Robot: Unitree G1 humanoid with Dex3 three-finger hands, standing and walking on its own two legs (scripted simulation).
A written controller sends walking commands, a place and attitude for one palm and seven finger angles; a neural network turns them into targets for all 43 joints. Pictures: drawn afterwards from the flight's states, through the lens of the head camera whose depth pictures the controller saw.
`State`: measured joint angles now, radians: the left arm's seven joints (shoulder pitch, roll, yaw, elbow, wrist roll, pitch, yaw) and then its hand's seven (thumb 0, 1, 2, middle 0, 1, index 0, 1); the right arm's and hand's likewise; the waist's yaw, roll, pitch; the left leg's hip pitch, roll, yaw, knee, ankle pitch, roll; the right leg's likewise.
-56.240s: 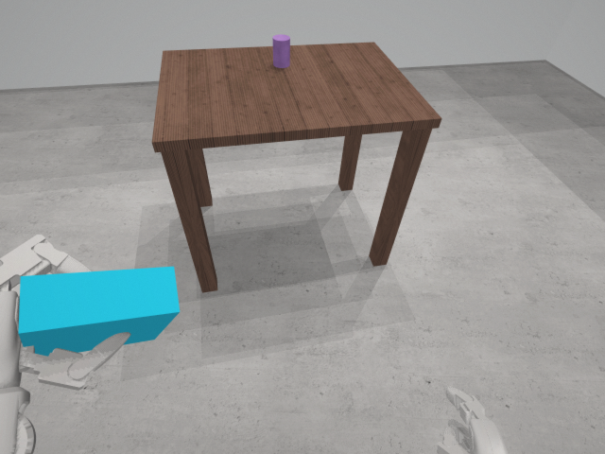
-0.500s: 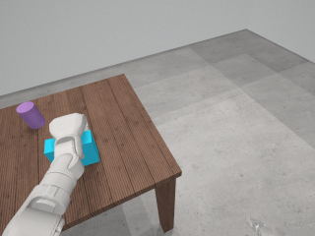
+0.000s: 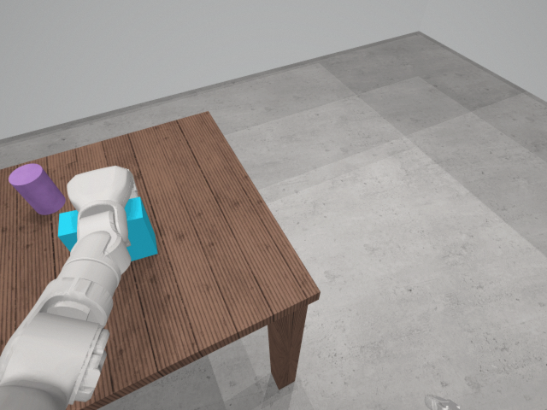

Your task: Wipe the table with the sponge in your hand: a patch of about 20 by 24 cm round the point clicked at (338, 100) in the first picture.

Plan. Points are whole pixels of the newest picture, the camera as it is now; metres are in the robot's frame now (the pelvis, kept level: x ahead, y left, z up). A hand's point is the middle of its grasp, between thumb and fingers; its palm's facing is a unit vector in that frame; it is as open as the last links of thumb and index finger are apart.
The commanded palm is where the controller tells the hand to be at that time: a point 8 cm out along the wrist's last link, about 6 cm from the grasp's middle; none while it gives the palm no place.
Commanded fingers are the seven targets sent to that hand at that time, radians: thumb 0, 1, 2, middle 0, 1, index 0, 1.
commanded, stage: wipe forward along the middle lane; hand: left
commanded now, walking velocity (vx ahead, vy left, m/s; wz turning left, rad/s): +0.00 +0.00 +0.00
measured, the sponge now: (116, 242) +0.39 +0.29 -0.02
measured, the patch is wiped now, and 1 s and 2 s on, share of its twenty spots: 0.95 0.95 0.95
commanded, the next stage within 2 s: slide back across to the first lane in 0.04 s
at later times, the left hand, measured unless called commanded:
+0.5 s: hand (85, 210) +0.41 +0.33 +0.05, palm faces -0.06 -0.05 -1.00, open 9.0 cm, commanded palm +0.38 +0.32 +0.10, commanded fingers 0.00 0.10 1.30 -1.20 -1.60 -1.20 -1.60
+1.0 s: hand (64, 223) +0.39 +0.35 +0.05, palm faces -0.06 -0.03 -1.00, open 9.0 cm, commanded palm +0.35 +0.34 +0.09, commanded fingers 0.00 0.10 1.30 -1.20 -1.60 -1.20 -1.60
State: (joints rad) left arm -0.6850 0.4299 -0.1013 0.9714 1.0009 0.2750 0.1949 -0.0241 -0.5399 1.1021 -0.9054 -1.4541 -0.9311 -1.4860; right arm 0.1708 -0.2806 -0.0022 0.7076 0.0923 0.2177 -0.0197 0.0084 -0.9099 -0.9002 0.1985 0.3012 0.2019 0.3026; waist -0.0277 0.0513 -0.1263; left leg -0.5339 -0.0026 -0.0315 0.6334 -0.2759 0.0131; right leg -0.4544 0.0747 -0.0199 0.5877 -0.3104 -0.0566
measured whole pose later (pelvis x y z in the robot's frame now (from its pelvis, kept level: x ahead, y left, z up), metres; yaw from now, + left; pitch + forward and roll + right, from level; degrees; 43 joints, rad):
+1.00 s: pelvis +0.02 +0.03 +0.01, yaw +0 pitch +8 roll -2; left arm -0.46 0.48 -0.03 0.73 1.00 0.22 0.19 -0.02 -0.48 1.08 -0.85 -1.49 -0.87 -1.54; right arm 0.15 -0.27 -0.01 0.68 0.09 0.23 0.01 0.01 -0.91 -0.90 0.20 0.30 0.20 0.30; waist 0.01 0.05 -0.12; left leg -0.43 -0.04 -0.02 0.58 -0.29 0.06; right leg -0.33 0.04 0.00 0.49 -0.30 -0.01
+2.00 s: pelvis +0.03 +0.02 +0.01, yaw +0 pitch +3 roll -1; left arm -0.01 0.40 -0.11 0.21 0.96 0.40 0.21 0.01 -0.43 1.07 -0.79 -1.56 -0.83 -1.59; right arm 0.08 -0.28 0.00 0.63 0.10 0.21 0.02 0.01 -0.91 -0.90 0.20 0.30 0.20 0.30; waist 0.06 0.08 -0.11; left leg -0.32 -0.03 -0.01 0.56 -0.30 0.05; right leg -0.24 0.04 0.00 0.50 -0.32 -0.03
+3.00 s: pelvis +0.02 +0.01 +0.01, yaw -1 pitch -1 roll +0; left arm 0.26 0.39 -0.12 -0.08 0.91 0.44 0.18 0.02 -0.45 1.07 -0.80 -1.56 -0.86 -1.55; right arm 0.04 -0.27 0.02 0.64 0.09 0.18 0.01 0.01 -0.91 -0.90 0.20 0.30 0.20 0.30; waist 0.07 0.09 -0.07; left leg -0.23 -0.01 0.00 0.54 -0.29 0.02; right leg -0.17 0.06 0.02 0.50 -0.32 -0.05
